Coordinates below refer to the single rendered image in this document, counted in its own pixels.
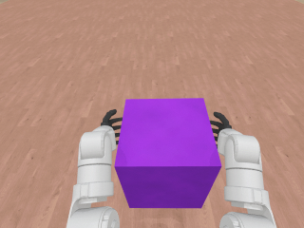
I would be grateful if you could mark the right robot hand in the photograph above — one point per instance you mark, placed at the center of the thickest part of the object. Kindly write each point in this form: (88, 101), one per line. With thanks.
(223, 125)

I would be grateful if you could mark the left robot forearm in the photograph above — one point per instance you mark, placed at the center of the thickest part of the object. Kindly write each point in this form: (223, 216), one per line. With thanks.
(94, 168)

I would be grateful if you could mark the right robot upper arm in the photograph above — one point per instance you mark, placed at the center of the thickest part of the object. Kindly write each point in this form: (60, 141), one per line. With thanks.
(244, 220)

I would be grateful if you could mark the left robot upper arm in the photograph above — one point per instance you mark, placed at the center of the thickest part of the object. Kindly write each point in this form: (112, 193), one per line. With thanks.
(94, 217)

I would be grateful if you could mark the carton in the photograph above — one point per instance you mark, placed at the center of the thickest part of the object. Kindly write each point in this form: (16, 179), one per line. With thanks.
(167, 155)

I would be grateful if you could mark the left robot hand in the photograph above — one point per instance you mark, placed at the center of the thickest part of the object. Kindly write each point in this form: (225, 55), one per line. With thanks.
(108, 122)

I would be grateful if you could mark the right robot forearm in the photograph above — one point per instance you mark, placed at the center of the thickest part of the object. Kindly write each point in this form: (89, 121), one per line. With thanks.
(244, 179)

